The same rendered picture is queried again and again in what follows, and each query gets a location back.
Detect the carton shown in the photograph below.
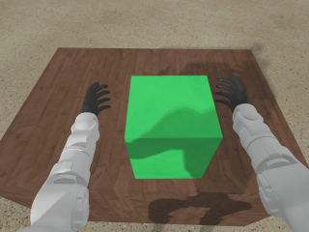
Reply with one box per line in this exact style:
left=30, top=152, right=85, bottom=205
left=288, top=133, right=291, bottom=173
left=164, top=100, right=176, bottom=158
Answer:
left=125, top=75, right=223, bottom=179

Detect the robot right upper arm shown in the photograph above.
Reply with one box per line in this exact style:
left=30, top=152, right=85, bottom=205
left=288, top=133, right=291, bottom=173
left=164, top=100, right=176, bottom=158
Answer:
left=256, top=163, right=309, bottom=232

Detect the robot right forearm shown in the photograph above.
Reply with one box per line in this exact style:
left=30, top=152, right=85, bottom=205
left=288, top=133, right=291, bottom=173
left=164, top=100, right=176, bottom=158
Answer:
left=232, top=103, right=309, bottom=175

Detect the right robot hand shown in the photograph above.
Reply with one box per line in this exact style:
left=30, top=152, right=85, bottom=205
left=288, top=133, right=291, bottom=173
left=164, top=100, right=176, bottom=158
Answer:
left=215, top=74, right=248, bottom=114

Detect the pedestal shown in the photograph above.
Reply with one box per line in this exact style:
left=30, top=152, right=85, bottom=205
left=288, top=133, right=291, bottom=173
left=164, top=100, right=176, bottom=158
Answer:
left=0, top=47, right=309, bottom=227

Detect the robot left forearm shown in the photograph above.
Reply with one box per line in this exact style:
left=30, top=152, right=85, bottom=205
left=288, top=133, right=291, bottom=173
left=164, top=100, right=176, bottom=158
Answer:
left=30, top=112, right=100, bottom=224

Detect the left robot hand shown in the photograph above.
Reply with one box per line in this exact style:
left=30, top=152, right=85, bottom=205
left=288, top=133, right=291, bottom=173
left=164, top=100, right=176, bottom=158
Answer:
left=81, top=82, right=111, bottom=117

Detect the robot left upper arm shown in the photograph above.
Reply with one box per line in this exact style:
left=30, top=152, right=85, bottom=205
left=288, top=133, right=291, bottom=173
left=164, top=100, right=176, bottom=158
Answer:
left=15, top=184, right=90, bottom=232

